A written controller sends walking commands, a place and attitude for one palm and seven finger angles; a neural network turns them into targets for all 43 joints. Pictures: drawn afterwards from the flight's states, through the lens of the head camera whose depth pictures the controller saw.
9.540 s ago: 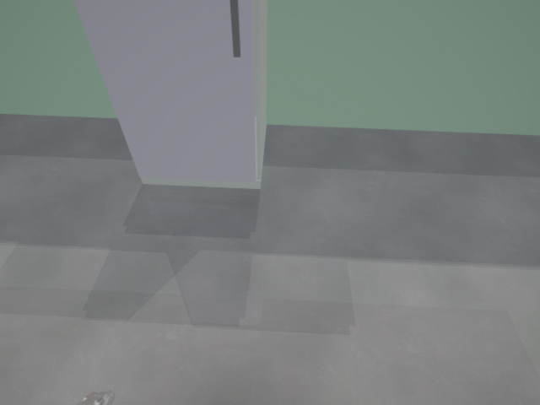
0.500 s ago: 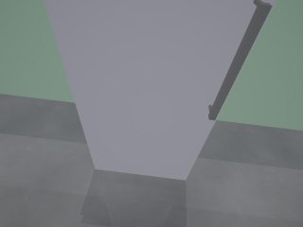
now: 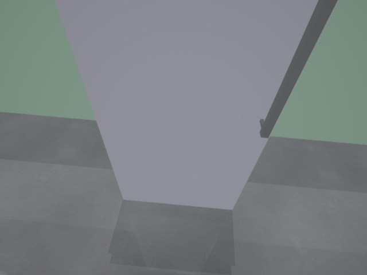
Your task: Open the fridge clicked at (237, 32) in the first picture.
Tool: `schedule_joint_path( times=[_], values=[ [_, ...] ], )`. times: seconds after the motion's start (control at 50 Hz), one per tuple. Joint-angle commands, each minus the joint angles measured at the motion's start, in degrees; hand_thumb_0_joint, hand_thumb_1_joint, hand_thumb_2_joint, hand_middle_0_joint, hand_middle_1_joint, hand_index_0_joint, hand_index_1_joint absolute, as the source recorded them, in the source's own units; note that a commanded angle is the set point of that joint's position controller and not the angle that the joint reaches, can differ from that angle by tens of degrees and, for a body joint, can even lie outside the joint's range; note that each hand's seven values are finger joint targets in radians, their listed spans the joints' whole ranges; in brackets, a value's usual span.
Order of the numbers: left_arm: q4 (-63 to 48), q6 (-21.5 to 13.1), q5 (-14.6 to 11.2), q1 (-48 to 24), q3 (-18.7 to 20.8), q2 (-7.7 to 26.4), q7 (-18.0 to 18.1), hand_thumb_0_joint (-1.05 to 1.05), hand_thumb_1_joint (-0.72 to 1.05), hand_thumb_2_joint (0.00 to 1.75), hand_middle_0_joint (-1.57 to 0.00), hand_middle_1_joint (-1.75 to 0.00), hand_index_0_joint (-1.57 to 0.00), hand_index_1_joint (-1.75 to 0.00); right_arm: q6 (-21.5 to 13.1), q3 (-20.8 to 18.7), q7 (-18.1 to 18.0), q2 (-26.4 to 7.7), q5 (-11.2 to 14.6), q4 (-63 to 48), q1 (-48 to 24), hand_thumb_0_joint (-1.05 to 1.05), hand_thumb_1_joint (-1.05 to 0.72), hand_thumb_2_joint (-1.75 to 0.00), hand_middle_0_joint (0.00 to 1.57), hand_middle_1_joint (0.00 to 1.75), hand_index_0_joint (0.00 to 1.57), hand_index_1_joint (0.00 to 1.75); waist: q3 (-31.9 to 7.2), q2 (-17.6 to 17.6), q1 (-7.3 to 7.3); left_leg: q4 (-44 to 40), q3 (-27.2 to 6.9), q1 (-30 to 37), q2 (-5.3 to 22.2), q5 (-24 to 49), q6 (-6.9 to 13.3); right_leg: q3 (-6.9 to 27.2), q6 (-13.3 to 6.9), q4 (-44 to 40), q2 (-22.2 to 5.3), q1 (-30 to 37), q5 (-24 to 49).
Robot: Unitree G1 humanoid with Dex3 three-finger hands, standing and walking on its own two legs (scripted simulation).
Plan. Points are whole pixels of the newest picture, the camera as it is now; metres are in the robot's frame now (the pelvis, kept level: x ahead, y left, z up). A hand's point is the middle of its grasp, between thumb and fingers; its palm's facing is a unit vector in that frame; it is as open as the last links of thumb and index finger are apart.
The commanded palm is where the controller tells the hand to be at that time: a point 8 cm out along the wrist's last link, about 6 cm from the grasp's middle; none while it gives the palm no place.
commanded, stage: look again from close up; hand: right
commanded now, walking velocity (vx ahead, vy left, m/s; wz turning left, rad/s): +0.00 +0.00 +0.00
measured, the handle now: (286, 76) +0.54 -0.22 +0.18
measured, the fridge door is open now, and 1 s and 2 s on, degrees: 0 0 0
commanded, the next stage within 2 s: shuffle to correct the standing spot in 0.12 s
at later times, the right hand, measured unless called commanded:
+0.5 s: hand out of the picture +0.00 -0.19 -0.18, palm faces +0.06 +0.98 -0.17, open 7.4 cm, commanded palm none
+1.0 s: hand out of the picture +0.09 -0.21 -0.18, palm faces +0.06 +0.98 -0.20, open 7.4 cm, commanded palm none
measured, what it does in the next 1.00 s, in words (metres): steps on the spot: right foot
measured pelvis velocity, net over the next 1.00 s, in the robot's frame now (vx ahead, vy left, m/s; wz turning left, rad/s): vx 0.08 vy -0.04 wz -0.01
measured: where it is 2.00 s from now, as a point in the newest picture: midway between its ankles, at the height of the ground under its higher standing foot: outside the picture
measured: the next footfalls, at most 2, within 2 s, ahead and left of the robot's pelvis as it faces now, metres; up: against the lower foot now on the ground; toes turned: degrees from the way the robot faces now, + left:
right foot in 0.78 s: +0.10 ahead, -0.16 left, +0.00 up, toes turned -5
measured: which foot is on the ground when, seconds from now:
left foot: down 0.00-1.00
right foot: down 0.00-0.62, up 0.64-0.76, down 0.78-1.00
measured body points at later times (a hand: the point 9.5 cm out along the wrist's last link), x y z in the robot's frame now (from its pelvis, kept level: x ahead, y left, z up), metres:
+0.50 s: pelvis +0.02 -0.02 -0.01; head +0.02 -0.02 +0.44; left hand -0.02 +0.19 -0.17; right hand +0.00 -0.24 -0.17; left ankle +0.04 +0.10 -0.74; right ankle -0.02 -0.16 -0.74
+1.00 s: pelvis +0.08 -0.04 -0.01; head +0.11 -0.04 +0.44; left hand +0.12 +0.19 -0.16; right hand +0.09 -0.27 -0.16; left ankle +0.06 +0.07 -0.74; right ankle +0.06 -0.15 -0.74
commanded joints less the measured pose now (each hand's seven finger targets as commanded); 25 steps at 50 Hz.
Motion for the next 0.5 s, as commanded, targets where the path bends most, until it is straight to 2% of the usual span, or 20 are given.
schedule_joint_path(
  times=[0.0,0.06,0.12,0.18,0.2,0.24,0.28,0.32,0.38,0.42,0.46,0.48],
  values=[
    [-1.2,-0.8,-0.3,3.8,0.8,4.5,0.5,0.00,0.90,0.90,-0.20,-0.30,-0.20,-0.30,-0.8,-1.6,-0.7,-7.4,0.0,-2.0,2.4,0.00,-0.90,-0.90,0.20,0.30,0.20,0.30,1.3,2.0,-0.01,-7.8,-7.1,2.5,6.2,-1.1,0.7,1.0,-3.4,-4.1,-1.2,-5.6,3.2],
    [-1.1,-0.6,-0.3,3.8,0.8,4.2,0.4,0.00,0.90,0.90,-0.20,-0.30,-0.20,-0.30,-0.5,-1.5,-0.7,-7.1,-0.1,-2.0,2.3,0.00,-0.90,-0.90,0.20,0.30,0.20,0.30,3.6,1.1,0.01,-8.5,-7.2,0.8,5.9,-4.4,0.6,1.2,-3.5,-4.6,-1.1,-6.4,1.9],
    [-1.0,-0.6,-0.2,4.0,0.9,4.2,0.4,0.00,0.90,0.90,-0.20,-0.30,-0.20,-0.30,-0.5,-1.6,-0.7,-7.2,0.0,-2.1,2.6,0.00,-0.90,-0.90,0.20,0.30,0.20,0.30,3.4,0.8,-0.02,-8.8,-7.5,0.4,5.8,-6.0,0.7,1.1,-3.5,-4.5,-1.0,-6.4,1.4],
    [-1.1,-0.8,-0.3,3.9,1.0,4.3,0.5,0.00,0.90,0.90,-0.20,-0.30,-0.20,-0.30,-0.6,-1.7,-0.7,-7.0,-0.1,-2.2,2.8,0.00,-0.90,-0.90,0.20,0.30,0.20,0.30,2.0,0.1,-0.08,-7.7,-7.2,1.7,5.6,-2.9,0.5,1.4,-3.6,-4.7,-1.3,-6.0,2.9],
    [-1.2,-0.8,-0.3,3.8,0.9,4.4,0.5,0.00,0.90,0.90,-0.20,-0.30,-0.20,-0.30,-0.5,-1.7,-0.7,-7.1,-0.1,-2.2,2.7,0.00,-0.90,-0.90,0.20,0.30,0.20,0.30,2.3,1.0,-0.07,-7.8,-7.0,1.7,5.6,-3.6,0.5,1.4,-3.6,-4.8,-1.3,-6.4,2.3],
    [-0.8,-0.4,-0.1,5.1,0.7,3.2,0.4,0.00,0.90,0.90,-0.20,-0.30,-0.20,-0.30,-0.2,-1.6,-0.7,-6.0,-0.3,-2.1,3.9,0.00,-0.90,-0.90,0.20,0.30,0.20,0.30,2.3,0.9,-0.20,-7.8,-7.5,1.5,5.5,-9.9,0.8,0.5,-3.6,-4.2,-0.7,-6.7,-2.9],
    [-1.1,0.1,0.2,5.7,0.8,3.0,0.1,0.00,0.90,0.90,-0.20,-0.30,-0.20,-0.30,0.1,-2.1,-0.6,-6.5,-0.6,-2.5,4.7,0.00,-0.90,-0.90,0.20,0.30,0.20,0.30,4.0,3.0,-0.54,-8.7,-9.5,-0.1,6.2,-19.4,1.5,-0.3,-3.9,-2.0,0.8,-9.6,-8.8],
    [-1.5,0.3,0.4,6.1,0.9,2.4,-0.1,0.00,0.90,0.90,-0.20,-0.30,-0.20,-0.30,0.4,-2.6,-0.5,-7.3,-0.7,-2.8,5.7,0.00,-0.90,-0.90,0.20,0.30,0.20,0.30,5.5,5.2,-0.73,-10.5,-11.5,-2.7,7.7,-25.5,2.5,-1.4,-4.2,1.1,2.0,-10.8,-10.4],
    [-1.9,0.1,0.4,7.6,0.9,1.8,-0.3,0.00,0.90,0.90,-0.20,-0.30,-0.20,-0.30,0.4,-3.3,-0.4,-7.4,-0.7,-3.7,6.1,0.00,-0.90,-0.90,0.20,0.30,0.20,0.30,5.7,5.6,-0.22,-10.3,-12.6,-5.0,8.9,-27.1,3.7,-1.8,-4.6,3.1,2.5,-9.9,-9.3],
    [-1.6,-0.5,0.5,9.5,1.0,1.8,-0.2,0.00,0.90,0.90,-0.20,-0.30,-0.20,-0.30,0.3,-3.4,-0.2,-6.5,-0.7,-4.5,5.0,0.00,-0.90,-0.90,0.20,0.30,0.20,0.30,6.4,1.5,0.54,-5.3,-9.3,-7.0,6.6,-23.9,3.2,0.0,-5.2,-0.4,1.2,-8.3,-8.6],
    [-1.5,-1.0,0.4,11.5,1.4,3.8,0.0,0.00,0.90,0.90,-0.20,-0.30,-0.20,-0.30,0.2,-3.2,0.1,-4.1,-1.0,-5.8,3.5,0.00,-0.90,-0.90,0.20,0.30,0.20,0.30,7.0,-7.6,1.10,4.4,-2.6,-7.4,2.0,-17.8,1.6,6.2,-7.3,-6.5,-3.4,-8.6,-9.4],
    [-1.5,-1.3,0.3,11.3,1.6,5.0,0.3,0.00,0.90,0.90,-0.20,-0.30,-0.20,-0.30,-0.1,-2.9,0.3,-2.5,-1.0,-6.4,3.2,0.00,-0.90,-0.90,0.20,0.30,0.20,0.30,6.7,-11.0,0.94,9.4,0.6,-7.6,0.3,-13.6,1.1,9.4,-8.9,-8.4,-6.3,-7.9,-7.0]
  ],
)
